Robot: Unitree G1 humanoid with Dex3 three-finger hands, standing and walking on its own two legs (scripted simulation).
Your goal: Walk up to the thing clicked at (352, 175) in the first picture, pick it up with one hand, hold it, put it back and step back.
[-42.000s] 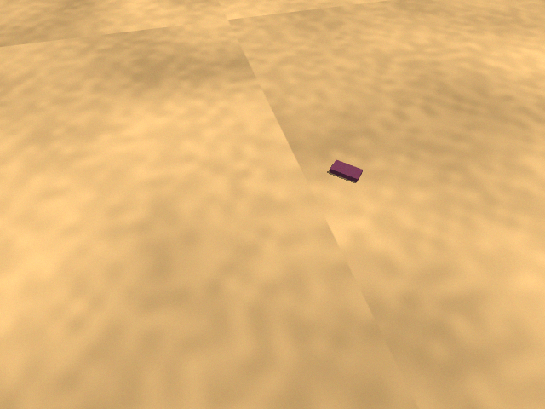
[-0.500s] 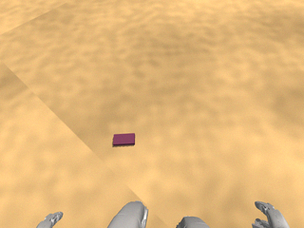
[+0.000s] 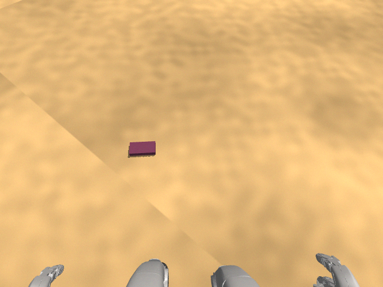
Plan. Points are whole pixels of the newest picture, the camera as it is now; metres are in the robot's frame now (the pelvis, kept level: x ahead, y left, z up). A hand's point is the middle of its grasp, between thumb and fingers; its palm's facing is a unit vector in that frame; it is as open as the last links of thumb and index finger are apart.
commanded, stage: step back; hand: left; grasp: from above
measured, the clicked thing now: (142, 148) +0.83 +0.28 -0.75
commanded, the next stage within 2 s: stand in 1.56 s
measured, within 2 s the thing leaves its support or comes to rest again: neither
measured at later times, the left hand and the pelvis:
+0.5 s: hand out of the picture -0.07 +0.25 -0.15, palm faces +0.06 -0.92 -0.38, open 7.4 cm; pelvis -0.18 -0.02 +0.00, yaw +5 degrees
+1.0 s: hand out of the picture -0.21 +0.25 -0.15, palm faces +0.05 -0.93 -0.36, open 7.4 cm; pelvis -0.24 -0.03 +0.00, yaw +3 degrees
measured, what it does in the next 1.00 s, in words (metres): walks backwards: right foot, then left foot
